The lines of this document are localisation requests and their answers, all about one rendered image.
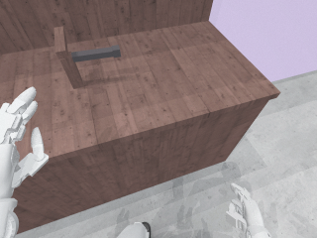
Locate robot left hand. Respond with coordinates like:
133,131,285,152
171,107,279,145
0,86,49,199

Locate counter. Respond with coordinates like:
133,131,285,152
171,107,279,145
0,0,280,234

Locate left robot thigh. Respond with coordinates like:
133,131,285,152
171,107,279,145
117,224,150,238

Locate tap lever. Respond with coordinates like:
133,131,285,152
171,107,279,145
71,45,121,62

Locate robot right hand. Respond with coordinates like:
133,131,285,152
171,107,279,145
226,183,264,233

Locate left robot shin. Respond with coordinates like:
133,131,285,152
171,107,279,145
134,222,147,229

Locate left robot forearm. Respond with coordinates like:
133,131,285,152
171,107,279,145
0,197,19,238

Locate right robot forearm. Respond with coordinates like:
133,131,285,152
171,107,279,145
245,225,271,238

